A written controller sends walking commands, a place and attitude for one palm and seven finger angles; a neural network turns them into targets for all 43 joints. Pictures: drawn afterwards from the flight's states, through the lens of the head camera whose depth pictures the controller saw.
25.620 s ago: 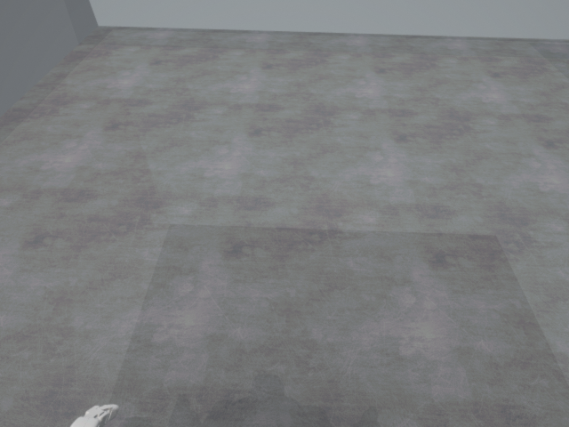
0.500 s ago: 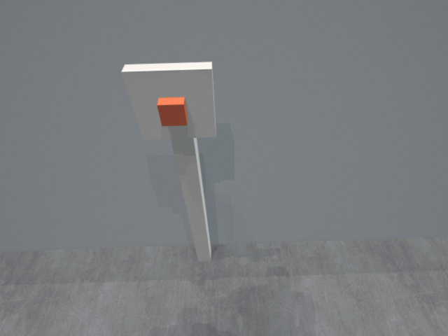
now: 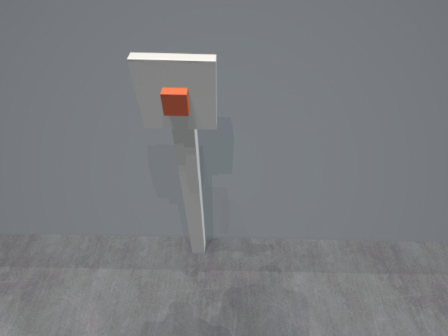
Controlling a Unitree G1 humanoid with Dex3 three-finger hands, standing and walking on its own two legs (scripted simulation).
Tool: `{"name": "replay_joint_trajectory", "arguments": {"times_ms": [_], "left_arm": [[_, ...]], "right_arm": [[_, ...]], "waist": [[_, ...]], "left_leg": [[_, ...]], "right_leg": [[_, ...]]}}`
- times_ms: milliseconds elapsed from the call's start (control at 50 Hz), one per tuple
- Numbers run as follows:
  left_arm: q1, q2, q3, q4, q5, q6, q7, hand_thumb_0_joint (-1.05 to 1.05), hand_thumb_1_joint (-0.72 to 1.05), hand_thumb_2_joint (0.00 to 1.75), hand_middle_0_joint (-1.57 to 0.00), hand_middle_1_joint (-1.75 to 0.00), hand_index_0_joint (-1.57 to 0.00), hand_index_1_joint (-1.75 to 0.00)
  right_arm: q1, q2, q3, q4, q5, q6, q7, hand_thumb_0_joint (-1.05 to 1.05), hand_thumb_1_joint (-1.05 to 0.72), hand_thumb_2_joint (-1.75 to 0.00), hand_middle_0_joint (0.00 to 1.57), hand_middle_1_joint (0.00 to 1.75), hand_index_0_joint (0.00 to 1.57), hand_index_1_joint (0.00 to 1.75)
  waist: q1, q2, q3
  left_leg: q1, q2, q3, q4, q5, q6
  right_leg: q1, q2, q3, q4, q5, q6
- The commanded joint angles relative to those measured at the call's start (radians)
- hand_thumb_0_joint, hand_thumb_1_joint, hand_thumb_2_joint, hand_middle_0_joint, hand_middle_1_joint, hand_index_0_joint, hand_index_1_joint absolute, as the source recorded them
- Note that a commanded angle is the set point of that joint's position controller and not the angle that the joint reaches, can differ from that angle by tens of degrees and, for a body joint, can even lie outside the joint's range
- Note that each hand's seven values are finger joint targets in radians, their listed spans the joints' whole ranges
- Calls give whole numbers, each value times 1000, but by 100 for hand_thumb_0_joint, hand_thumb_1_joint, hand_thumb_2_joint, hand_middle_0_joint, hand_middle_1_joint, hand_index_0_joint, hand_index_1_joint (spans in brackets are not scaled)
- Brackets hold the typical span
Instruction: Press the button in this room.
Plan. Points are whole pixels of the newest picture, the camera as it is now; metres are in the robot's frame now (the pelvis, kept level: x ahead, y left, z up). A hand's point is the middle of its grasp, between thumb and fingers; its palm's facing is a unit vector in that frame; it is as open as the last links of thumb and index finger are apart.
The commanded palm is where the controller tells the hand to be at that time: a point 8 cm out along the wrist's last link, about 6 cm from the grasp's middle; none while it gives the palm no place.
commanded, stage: come to a stop and stand still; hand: left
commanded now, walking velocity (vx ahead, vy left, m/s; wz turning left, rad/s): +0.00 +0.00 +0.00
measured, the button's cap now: (175, 101) +0.56 +0.15 +0.12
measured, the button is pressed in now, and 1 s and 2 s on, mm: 0 0 0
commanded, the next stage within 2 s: look again from close up in 0.18 s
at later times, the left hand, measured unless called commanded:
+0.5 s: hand out of the picture +0.04 +0.20 -0.17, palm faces +0.01 -0.97 -0.26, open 7.3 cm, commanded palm none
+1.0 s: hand out of the picture +0.05 +0.24 -0.16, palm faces -0.02 -0.96 -0.29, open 7.3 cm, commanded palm none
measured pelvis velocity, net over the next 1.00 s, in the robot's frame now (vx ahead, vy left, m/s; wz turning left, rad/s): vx -0.02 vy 0.02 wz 0.00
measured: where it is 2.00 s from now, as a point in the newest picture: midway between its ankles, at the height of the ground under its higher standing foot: outside the picture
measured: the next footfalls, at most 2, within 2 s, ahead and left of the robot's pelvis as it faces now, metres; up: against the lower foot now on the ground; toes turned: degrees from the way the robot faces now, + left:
left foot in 1.66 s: +0.18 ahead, +0.08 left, +0.00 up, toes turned +10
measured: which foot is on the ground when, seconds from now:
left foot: down 0.00-1.00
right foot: down 0.00-1.00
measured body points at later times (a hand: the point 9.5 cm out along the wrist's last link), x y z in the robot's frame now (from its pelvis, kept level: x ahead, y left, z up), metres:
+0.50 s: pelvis +0.01 +0.00 -0.01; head +0.00 -0.01 +0.44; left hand +0.04 +0.25 -0.15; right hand +0.03 -0.25 -0.16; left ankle +0.01 +0.09 -0.74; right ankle -0.02 -0.09 -0.74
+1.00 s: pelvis -0.02 +0.02 +0.00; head -0.02 +0.02 +0.45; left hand +0.05 +0.29 -0.14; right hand +0.06 -0.26 -0.14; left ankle +0.01 +0.09 -0.74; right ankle -0.02 -0.09 -0.74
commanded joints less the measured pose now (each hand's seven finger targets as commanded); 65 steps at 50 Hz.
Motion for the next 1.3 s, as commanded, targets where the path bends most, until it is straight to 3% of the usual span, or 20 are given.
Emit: {"name": "replay_joint_trajectory", "arguments": {"times_ms": [0, 240, 260, 280, 300, 340, 360, 380, 440, 520, 660, 800, 900, 940, 960, 1020, 1080, 1220, 1240, 1280], "left_arm": [[64, 97, 14, -28, 2, -15, 12, 0, 90, 90, -20, -30, -20, -30], [52, 118, 19, -48, 1, -21, 13, 0, 90, 90, -20, -30, -20, -30], [-19, 305, 18, -144, 24, -35, 7, 0, 90, 90, -20, -30, -20, -30], [-19, 225, 44, -148, 12, -37, 13, 0, 90, 90, -20, -30, -20, -30], [-21, 226, 49, -144, 17, -43, 13, 0, 90, 90, -20, -30, -20, -30], [-19, 231, 50, -165, 9, -43, 11, 0, 90, 90, -20, -30, -20, -30], [-31, 241, 51, -175, 11, -41, 10, 0, 90, 90, -20, -30, -20, -30], [-45, 244, 55, -179, 9, -40, 10, 0, 90, 90, -20, -30, -20, -30], [-75, 266, 60, -199, 7, -39, 10, 0, 90, 90, -20, -30, -20, -30], [-95, 293, 60, -212, 6, -31, 6, 0, 90, 90, -20, -30, -20, -30], [-165, 345, 59, -225, 8, -25, -5, 0, 90, 90, -20, -30, -20, -30], [-208, 369, 52, -218, 9, -19, -15, 0, 90, 90, -20, -30, -20, -30], [-203, 369, 47, -197, 10, -17, -18, 0, 90, 90, -20, -30, -20, -30], [-145, 268, 23, -160, 8, -3, -16, 0, 90, 90, -20, -30, -20, -30], [-124, 256, 19, -150, 11, 2, -16, 0, 90, 90, -20, -30, -20, -30], [-86, 253, 23, -142, 19, 13, -23, 0, 90, 90, -20, -30, -20, -30], [-51, 238, 27, -139, 25, 17, -31, 0, 90, 90, -20, -30, -20, -30], [28, 177, 36, -132, 27, 15, -41, 0, 90, 90, -20, -30, -20, -30], [44, 167, 38, -127, 26, 13, -40, 0, 90, 90, -20, -30, -20, -30], [95, 164, 44, -113, 25, 7, -36, 0, 90, 90, -20, -30, -20, -30]], "right_arm": [[76, -80, -15, -18, 3, -5, -3, 0, -90, -90, 20, 30, 20, 30], [73, -89, -13, -13, 1, -12, -1, 0, -90, -90, 20, 30, 20, 30], [-9, -238, -28, -164, -9, -2, 17, 0, -90, -90, 20, 30, 20, 30], [-3, -186, -34, -170, -20, -23, 9, 0, -90, -90, 20, 30, 20, 30], [6, -173, -39, -154, -21, -30, 2, 0, -90, -90, 20, 30, 20, 30], [31, -168, -38, -166, -16, -26, 3, 0, -90, -90, 20, 30, 20, 30], [33, -173, -35, -173, -18, -22, 6, 0, -90, -90, 20, 30, 20, 30], [24, -182, -38, -175, -17, -20, 7, 0, -90, -90, 20, 30, 20, 30], [3, -220, -43, -185, -15, -25, 6, 0, -90, -90, 20, 30, 20, 30], [-35, -252, -39, -189, -14, -24, 8, 0, -90, -90, 20, 30, 20, 30], [-109, -310, -37, -193, -15, -26, 17, 0, -90, -90, 20, 30, 20, 30], [-152, -344, -32, -187, -16, -24, 26, 0, -90, -90, 20, 30, 20, 30], [-164, -349, -28, -172, -15, -23, 29, 0, -90, -90, 20, 30, 20, 30], [-119, -255, -4, -141, -18, -11, 31, 0, -90, -90, 20, 30, 20, 30], [-99, -244, -1, -129, -19, -3, 32, 0, -90, -90, 20, 30, 20, 30], [-89, -267, -12, -123, -23, 11, 31, 0, -90, -90, 20, 30, 20, 30], [-64, -285, -25, -116, -21, 12, 25, 0, -90, -90, 20, 30, 20, 30], [30, -256, -49, -92, -15, -1, 3, 0, -90, -90, 20, 30, 20, 30], [30, -245, -50, -91, -14, -3, 2, 0, -90, -90, 20, 30, 20, 30], [19, -208, -44, -96, -12, -7, 2, 0, -90, -90, 20, 30, 20, 30]], "waist": [[-13, 3, 78], [-4, -14, 63], [-37, -2, 165], [-9, 51, 0], [-17, 61, -61], [-19, 27, -116], [-21, -29, -105], [-21, -41, -75], [-17, -8, -38], [-3, -5, -12], [1, 12, -34], [-1, 11, -29], [0, 13, -39], [-4, 4, -45], [-5, 3, -40], [-2, 23, 35], [-3, 48, 64], [-8, 65, 49], [-2, 63, 53], [20, -1, 48]], "left_leg": [[37, 133, -141, -61, 1, -7], [26, 139, -138, -55, 56, -8], [-38, 96, -168, 6, 89, -27], [-30, 132, -152, 57, 39, -12], [-21, 121, -153, 80, 85, -6], [-30, 105, -138, 100, 42, -4], [-55, 99, -129, 112, 25, -1], [-69, 97, -126, 106, 15, 1], [-58, 122, -136, 74, 97, 10], [-59, 139, -143, 52, 146, 16], [-25, 153, -157, 5, 148, 13], [-18, 157, -176, -56, 39, 6], [-5, 160, -182, -79, 14, 5], [-10, 161, -180, -94, -99, -8], [-21, 163, -184, -99, -179, -7], [-84, 185, -219, -139, -365, 7], [-95, 232, -274, -167, -423, 39], [-30, 292, -294, -108, -292, 95], [-56, 279, -280, -86, -274, 91], [-166, 217, -204, 7, -214, 63]], "right_leg": [[-146, -132, 140, -117, 21, 1], [-106, -133, 137, -109, 80, 0], [-197, -108, 116, -73, 82, -7], [-144, -139, 153, -29, 16, -16], [-101, -143, 165, -23, 101, -33], [-59, -164, 184, -32, 115, -42], [-50, -165, 188, -37, 129, -40], [-60, -169, 189, -37, 130, -44], [-65, -145, 155, 6, 229, -43], [-62, -131, 133, 12, 243, -29], [-49, -130, 134, -18, 186, -18], [-64, -130, 140, -62, 63, -8], [-60, -134, 138, -79, 53, -4], [-64, -124, 123, -81, -23, 13], [-65, -114, 113, -69, -76, 14], [-121, -88, 85, -32, -181, 12], [-155, -62, 50, 39, -153, 8], [-209, -56, 22, 101, -103, 0], [-181, -60, 28, 78, -88, -1], [-61, -88, 81, 17, -58, -19]]}}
